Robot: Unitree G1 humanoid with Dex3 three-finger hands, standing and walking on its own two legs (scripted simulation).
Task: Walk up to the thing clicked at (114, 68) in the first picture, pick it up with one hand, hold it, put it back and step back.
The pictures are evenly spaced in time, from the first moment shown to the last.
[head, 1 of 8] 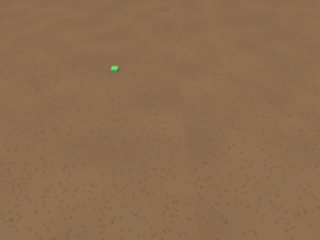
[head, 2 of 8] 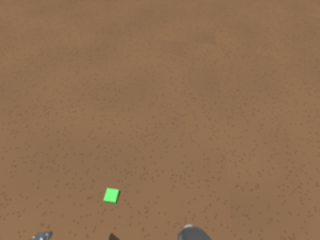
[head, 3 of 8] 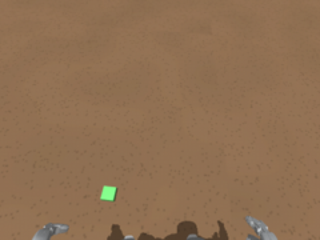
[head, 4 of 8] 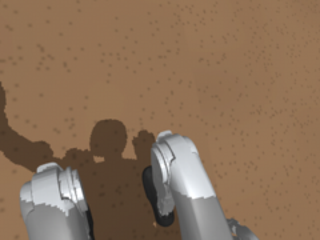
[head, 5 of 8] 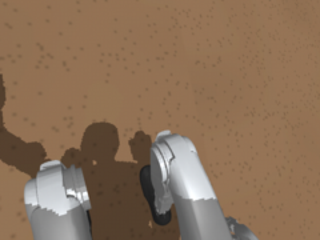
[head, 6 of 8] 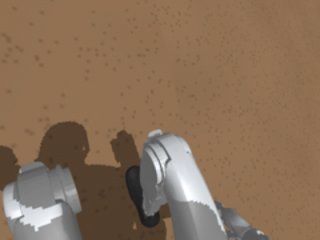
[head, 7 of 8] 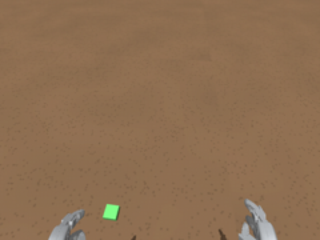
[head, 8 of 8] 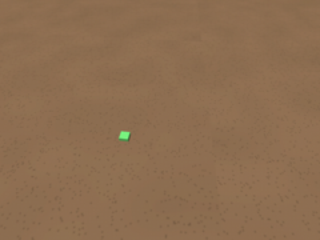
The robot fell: no
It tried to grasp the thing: yes
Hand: left
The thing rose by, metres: 0.00
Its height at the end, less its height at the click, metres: +0.00
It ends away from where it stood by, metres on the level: 0.00
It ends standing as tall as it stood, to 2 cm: yes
